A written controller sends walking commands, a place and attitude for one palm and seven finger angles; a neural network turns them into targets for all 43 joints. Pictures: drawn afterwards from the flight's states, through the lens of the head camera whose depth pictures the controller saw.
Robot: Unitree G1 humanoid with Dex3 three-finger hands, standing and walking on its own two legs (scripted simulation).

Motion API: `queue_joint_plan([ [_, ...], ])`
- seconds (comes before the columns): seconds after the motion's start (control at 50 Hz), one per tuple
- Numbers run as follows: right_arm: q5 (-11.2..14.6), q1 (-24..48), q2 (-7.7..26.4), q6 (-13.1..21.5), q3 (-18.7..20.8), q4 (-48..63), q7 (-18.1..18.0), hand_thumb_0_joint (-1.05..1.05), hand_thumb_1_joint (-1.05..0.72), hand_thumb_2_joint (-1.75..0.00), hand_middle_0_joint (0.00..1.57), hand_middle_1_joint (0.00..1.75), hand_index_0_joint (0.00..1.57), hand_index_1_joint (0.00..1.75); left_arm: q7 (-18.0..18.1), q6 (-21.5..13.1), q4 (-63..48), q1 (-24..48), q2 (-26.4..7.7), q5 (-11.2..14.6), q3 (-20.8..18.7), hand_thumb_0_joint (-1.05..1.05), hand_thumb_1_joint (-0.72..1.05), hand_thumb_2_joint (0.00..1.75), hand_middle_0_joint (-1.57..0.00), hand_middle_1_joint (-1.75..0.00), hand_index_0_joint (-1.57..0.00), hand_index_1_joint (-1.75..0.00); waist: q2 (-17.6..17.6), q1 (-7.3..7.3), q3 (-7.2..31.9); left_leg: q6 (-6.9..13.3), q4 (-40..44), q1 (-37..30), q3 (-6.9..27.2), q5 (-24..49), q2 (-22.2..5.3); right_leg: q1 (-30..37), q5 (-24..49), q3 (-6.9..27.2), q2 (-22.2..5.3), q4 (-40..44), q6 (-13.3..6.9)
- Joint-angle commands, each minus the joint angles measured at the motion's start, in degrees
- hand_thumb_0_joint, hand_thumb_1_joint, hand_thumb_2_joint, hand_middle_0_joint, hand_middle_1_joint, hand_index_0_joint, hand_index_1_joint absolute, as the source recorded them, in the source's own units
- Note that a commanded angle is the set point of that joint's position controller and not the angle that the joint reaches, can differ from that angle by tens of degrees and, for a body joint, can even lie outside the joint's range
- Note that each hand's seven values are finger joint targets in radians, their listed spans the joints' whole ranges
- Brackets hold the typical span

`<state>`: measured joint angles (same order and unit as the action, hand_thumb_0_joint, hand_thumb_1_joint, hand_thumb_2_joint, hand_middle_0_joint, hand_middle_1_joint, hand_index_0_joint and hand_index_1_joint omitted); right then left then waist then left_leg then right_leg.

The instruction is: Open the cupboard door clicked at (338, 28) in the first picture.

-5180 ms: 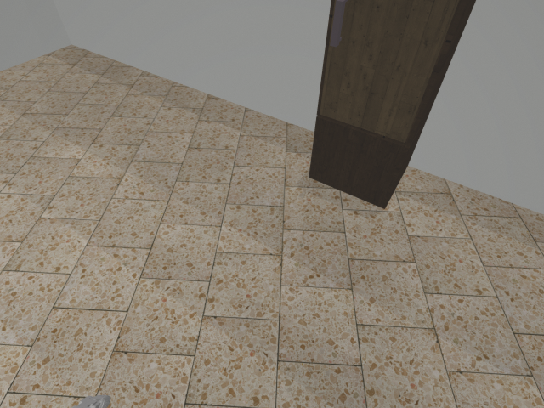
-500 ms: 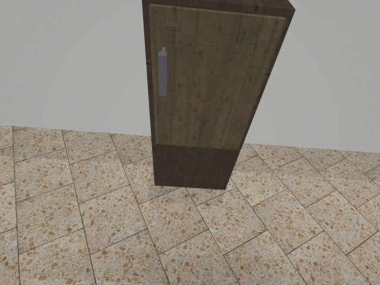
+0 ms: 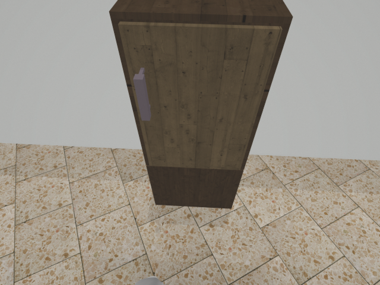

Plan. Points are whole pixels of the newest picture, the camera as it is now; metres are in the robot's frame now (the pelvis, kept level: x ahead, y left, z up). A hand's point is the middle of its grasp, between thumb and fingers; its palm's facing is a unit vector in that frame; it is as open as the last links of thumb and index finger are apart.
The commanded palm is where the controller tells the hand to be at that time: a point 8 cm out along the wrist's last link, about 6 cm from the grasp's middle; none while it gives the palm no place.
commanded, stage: come to a stop and stand still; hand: left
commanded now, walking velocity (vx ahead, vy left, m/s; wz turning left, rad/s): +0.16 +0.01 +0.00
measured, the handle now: (144, 94) +0.60 +0.18 +0.06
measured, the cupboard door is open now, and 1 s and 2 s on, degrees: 0 0 0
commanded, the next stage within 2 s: look again from close up in 1.34 s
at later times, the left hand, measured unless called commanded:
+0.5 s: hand out of the picture +0.11 +0.18 -0.17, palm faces +0.04 -0.95 -0.29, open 7.4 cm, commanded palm none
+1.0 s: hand out of the picture +0.02 +0.18 -0.18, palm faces +0.08 -0.97 -0.25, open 7.4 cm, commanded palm none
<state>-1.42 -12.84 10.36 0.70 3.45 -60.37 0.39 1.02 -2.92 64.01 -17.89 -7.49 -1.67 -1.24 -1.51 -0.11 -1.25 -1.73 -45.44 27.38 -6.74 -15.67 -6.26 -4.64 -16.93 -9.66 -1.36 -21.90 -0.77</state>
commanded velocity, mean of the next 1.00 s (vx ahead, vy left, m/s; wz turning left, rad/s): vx -0.06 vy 0.05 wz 0.00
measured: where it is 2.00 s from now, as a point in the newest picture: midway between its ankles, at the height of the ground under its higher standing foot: outside the picture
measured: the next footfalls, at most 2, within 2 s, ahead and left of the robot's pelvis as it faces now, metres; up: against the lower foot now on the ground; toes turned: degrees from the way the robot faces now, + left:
left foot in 0.10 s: +0.15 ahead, +0.12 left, +0.00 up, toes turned +9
right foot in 0.50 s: +0.07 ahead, -0.14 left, +0.00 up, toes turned -2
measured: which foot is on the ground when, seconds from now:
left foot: up 0.00-0.08, down 0.10-0.50, up 0.52-0.96, down 0.98-1.00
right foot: down 0.00-0.10, up 0.12-0.48, down 0.50-1.00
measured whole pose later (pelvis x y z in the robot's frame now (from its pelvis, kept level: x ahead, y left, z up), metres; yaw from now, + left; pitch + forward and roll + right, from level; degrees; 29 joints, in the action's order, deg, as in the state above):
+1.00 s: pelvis +0.02 -0.02 -0.01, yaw +1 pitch +1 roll +0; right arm -0.8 -14.4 12.2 -1.1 2.4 -58.6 -0.3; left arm 1.6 2.3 60.5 -16.1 -10.6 -1.3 -2.5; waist -0.4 -2.0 -1.6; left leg -1.3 -26.9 11.2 -1.7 -17.6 -2.5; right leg -18.5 -13.4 -3.9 -4.8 -30.9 1.8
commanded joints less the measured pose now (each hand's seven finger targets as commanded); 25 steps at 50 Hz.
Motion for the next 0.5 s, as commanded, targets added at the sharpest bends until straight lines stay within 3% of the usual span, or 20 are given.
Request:
queue_joint_plan([
  [0.0,0.33,-1.22,0.48,1.18,-0.69,2.42,0.57,0.00,-0.90,-0.90,0.20,0.30,0.20,0.30,0.38,-0.67,-0.54,-3.33,-8.90,0.18,-1.93,0.00,0.90,0.90,-0.20,-0.30,-0.20,-0.30,9.48,0.51,-3.70,1.41,8.77,-6.01,-0.99,2.57,1.18,-3.72,19.58,8.06,-14.04,5.45,-6.55],
  [0.02,0.22,-2.59,1.03,1.42,-0.79,1.84,0.33,0.00,-0.90,-0.90,0.20,0.30,0.20,0.30,0.44,-0.41,-0.61,-2.71,-8.53,0.39,-2.00,0.00,0.90,0.90,-0.20,-0.30,-0.20,-0.30,8.03,1.53,-3.76,1.57,12.65,-10.18,-1.53,5.18,1.91,-4.90,20.22,7.05,-12.76,2.75,-5.55],
  [0.04,0.07,-5.87,2.07,1.80,-0.83,0.45,-0.16,0.00,-0.90,-0.90,0.20,0.30,0.20,0.30,0.66,0.02,-0.33,-2.78,-7.28,0.65,-1.61,0.00,0.90,0.90,-0.20,-0.30,-0.20,-0.30,4.40,2.93,-2.09,1.60,17.82,-17.78,-0.53,12.09,2.05,-6.89,23.21,5.68,-10.32,-4.40,-3.79],
  [0.06,-0.31,-10.45,5.42,2.32,-0.43,-0.79,-0.92,0.00,-0.90,-0.90,0.20,0.30,0.20,0.30,0.83,0.41,-0.44,-4.69,-5.20,0.96,-0.98,0.00,0.90,0.90,-0.20,-0.30,-0.20,-0.30,-4.05,3.76,3.31,3.58,19.28,-27.12,6.01,31.11,-4.35,-10.49,17.62,3.21,-6.09,-13.81,-0.75],
  [0.08,-0.12,-11.48,9.06,1.99,-0.18,-0.87,-1.67,0.00,-0.90,-0.90,0.20,0.30,0.20,0.30,1.09,0.94,-0.15,-8.55,-2.70,1.76,-0.43,0.00,0.90,0.90,-0.20,-0.30,-0.20,-0.30,-13.16,2.26,7.87,8.92,19.53,-31.50,15.35,50.87,-14.71,-13.63,-4.64,2.49,-2.36,-19.91,1.75],
  [0.1,0.63,-8.43,9.25,1.36,-0.59,-0.69,-2.53,0.00,-0.90,-0.90,0.20,0.30,0.20,0.30,1.58,1.72,0.32,-8.94,-3.33,1.74,0.06,0.00,0.90,0.90,-0.20,-0.30,-0.20,-0.30,-14.91,1.34,7.70,12.12,22.48,-27.58,16.40,56.73,-17.95,-12.26,-19.00,5.74,-2.45,-25.96,2.83],
  [0.12,0.72,-5.67,8.46,1.21,-0.88,-0.52,-3.18,0.00,-0.90,-0.90,0.20,0.30,0.20,0.30,1.89,2.46,0.51,-7.50,-3.84,1.46,-0.05,0.00,0.90,0.90,-0.20,-0.30,-0.20,-0.30,-12.51,1.06,6.57,12.43,23.64,-25.64,15.60,57.53,-17.57,-13.12,-19.37,8.07,-3.12,-28.15,3.03],
  [0.14,0.77,-3.35,8.14,0.76,-0.77,-0.05,-3.50,0.00,-0.90,-0.90,0.20,0.30,0.20,0.30,1.98,3.02,0.27,-5.68,-4.28,1.15,-0.26,0.00,0.90,0.90,-0.20,-0.30,-0.20,-0.30,-10.03,0.89,2.84,12.43,23.45,-22.91,13.78,57.81,-16.62,-14.70,-17.65,8.80,-3.82,-29.25,3.06],
  [0.16,0.85,-2.16,7.80,0.30,-0.53,0.29,-3.62,0.00,-0.90,-0.90,0.20,0.30,0.20,0.30,1.90,3.60,-0.40,-4.15,-4.87,0.88,-0.53,0.00,0.90,0.90,-0.20,-0.30,-0.20,-0.30,-8.38,1.04,1.11,12.14,23.66,-21.34,11.92,56.90,-15.44,-15.68,-15.97,9.09,-4.11,-30.02,3.08],
  [0.22,0.80,0.43,9.23,-0.79,0.89,1.69,-3.72,0.00,-0.90,-0.90,0.20,0.30,0.20,0.30,1.31,4.94,-2.64,-3.33,-5.65,0.73,-1.69,0.00,0.90,0.90,-0.20,-0.30,-0.20,-0.30,-5.89,0.84,4.09,12.71,23.43,-23.49,9.48,51.25,-15.25,-19.19,-13.39,9.08,-2.83,-34.92,3.13],
  [0.26,0.64,1.03,9.00,-1.14,1.50,2.32,-3.56,0.00,-0.90,-0.90,0.20,0.30,0.20,0.30,1.17,5.62,-4.38,-1.99,-5.76,0.48,-2.63,0.00,0.90,0.90,-0.20,-0.30,-0.20,-0.30,-5.08,0.78,5.57,12.57,23.83,-21.47,8.29,45.35,-14.90,-20.40,-11.54,9.92,-2.07,-40.06,3.24],
  [0.3,0.43,3.57,8.67,-1.23,1.90,3.92,-3.21,0.00,-0.90,-0.90,0.20,0.30,0.20,0.30,0.98,5.97,-5.84,-2.22,-5.44,0.48,-3.05,0.00,0.90,0.90,-0.20,-0.30,-0.20,-0.30,-4.96,-0.24,6.24,12.23,24.00,-18.78,6.87,37.68,-14.23,-20.05,-10.12,9.78,-1.88,-40.25,3.19],
  [0.34,0.14,5.39,8.61,-1.34,2.20,5.05,-2.67,0.00,-0.90,-0.90,0.20,0.30,0.20,0.30,0.76,6.30,-7.15,-1.35,-5.19,0.50,-3.32,0.00,0.90,0.90,-0.20,-0.30,-0.20,-0.30,-8.06,-0.36,5.17,11.37,25.76,-14.09,6.39,26.85,-13.27,-17.88,-8.68,9.18,-1.96,-37.22,2.95],
  [0.38,-0.23,6.88,8.75,-1.54,2.36,5.59,-2.10,0.00,-0.90,-0.90,0.20,0.30,0.20,0.30,0.61,5.86,-7.93,-1.47,-4.51,0.50,-2.92,0.00,0.90,0.90,-0.20,-0.30,-0.20,-0.30,-10.59,-0.76,3.99,10.53,26.92,-11.42,7.24,15.15,-12.62,-14.66,-8.27,7.64,-2.51,-28.53,2.20],
  [0.42,-0.18,7.45,8.69,-1.93,2.28,5.82,-1.55,0.00,-0.90,-0.90,0.20,0.30,0.20,0.30,0.64,4.89,-7.25,-4.25,-4.48,0.42,-2.55,0.00,0.90,0.90,-0.20,-0.30,-0.20,-0.30,-9.85,-2.13,3.41,8.60,25.70,-7.21,7.77,2.51,-10.88,-7.59,-4.37,5.94,-1.99,-17.51,1.84],
  [0.44,0.10,7.05,7.77,-2.22,2.09,5.81,-1.26,0.00,-0.90,-0.90,0.20,0.30,0.20,0.30,0.72,4.31,-6.37,-6.64,-5.28,0.17,-2.56,0.00,0.90,0.90,-0.20,-0.30,-0.20,-0.30,-6.40,-3.24,3.28,6.19,22.44,-3.81,6.17,-4.73,-7.86,-2.75,0.90,5.23,-1.69,-9.49,2.13],
  [0.46,0.74,5.14,4.46,-2.63,1.54,5.91,-0.82,0.00,-0.90,-0.90,0.20,0.30,0.20,0.30,0.95,3.61,-6.60,-6.75,-8.76,-0.55,-2.66,0.00,0.90,0.90,-0.20,-0.30,-0.20,-0.30,5.16,-3.11,0.88,2.56,13.60,-0.65,1.96,-11.69,-1.38,-3.75,-2.41,11.92,-6.55,1.09,1.28],
  [0.48,1.07,4.11,0.62,-3.24,0.67,7.30,-0.36,0.00,-0.90,-0.90,0.20,0.30,0.20,0.30,1.04,3.03,-8.85,-1.92,-13.82,-0.68,-2.72,0.00,0.90,0.90,-0.20,-0.30,-0.20,-0.30,19.15,-1.31,-3.10,-0.24,3.32,1.56,1.62,-15.21,3.61,-13.46,-14.05,29.92,-18.96,12.28,-3.20],
])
